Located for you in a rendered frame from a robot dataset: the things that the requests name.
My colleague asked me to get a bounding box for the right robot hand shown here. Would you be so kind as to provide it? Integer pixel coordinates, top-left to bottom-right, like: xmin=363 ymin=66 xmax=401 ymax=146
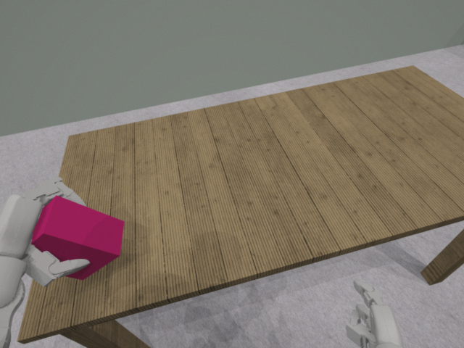
xmin=346 ymin=279 xmax=404 ymax=348

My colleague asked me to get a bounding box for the left robot hand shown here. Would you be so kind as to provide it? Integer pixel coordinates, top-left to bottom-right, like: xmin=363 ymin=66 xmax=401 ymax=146
xmin=0 ymin=177 xmax=90 ymax=287

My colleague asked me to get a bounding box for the robot left forearm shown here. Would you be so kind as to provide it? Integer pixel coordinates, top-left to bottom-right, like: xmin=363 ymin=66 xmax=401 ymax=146
xmin=0 ymin=255 xmax=28 ymax=348

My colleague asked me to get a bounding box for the table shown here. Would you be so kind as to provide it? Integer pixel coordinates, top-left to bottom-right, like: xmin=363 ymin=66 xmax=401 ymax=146
xmin=17 ymin=65 xmax=464 ymax=348

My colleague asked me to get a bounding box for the sponge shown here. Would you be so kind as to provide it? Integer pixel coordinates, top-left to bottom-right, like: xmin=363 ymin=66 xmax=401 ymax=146
xmin=31 ymin=196 xmax=124 ymax=280

